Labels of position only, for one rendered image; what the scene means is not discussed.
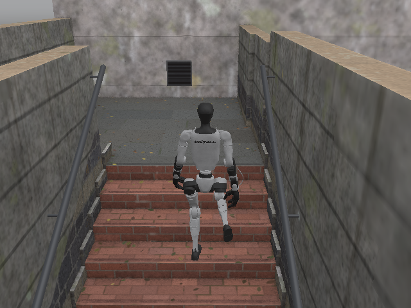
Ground robot left hand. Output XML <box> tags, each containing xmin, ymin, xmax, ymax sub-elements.
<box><xmin>173</xmin><ymin>176</ymin><xmax>186</xmax><ymax>190</ymax></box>

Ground robot left upper arm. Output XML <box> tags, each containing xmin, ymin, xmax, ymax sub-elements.
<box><xmin>176</xmin><ymin>130</ymin><xmax>192</xmax><ymax>165</ymax></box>

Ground robot head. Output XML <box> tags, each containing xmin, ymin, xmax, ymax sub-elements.
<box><xmin>195</xmin><ymin>103</ymin><xmax>216</xmax><ymax>134</ymax></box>

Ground robot left forearm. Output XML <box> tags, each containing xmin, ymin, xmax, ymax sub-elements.
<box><xmin>173</xmin><ymin>156</ymin><xmax>183</xmax><ymax>179</ymax></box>

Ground robot right hand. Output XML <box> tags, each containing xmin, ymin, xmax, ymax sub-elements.
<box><xmin>223</xmin><ymin>189</ymin><xmax>239</xmax><ymax>208</ymax></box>

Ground right robot thigh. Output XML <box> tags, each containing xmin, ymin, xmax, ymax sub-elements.
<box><xmin>214</xmin><ymin>177</ymin><xmax>227</xmax><ymax>201</ymax></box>

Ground robot right forearm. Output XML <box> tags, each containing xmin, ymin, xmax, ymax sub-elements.
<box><xmin>227</xmin><ymin>158</ymin><xmax>239</xmax><ymax>191</ymax></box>

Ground robot right upper arm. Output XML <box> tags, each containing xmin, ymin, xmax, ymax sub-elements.
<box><xmin>219</xmin><ymin>130</ymin><xmax>234</xmax><ymax>167</ymax></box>

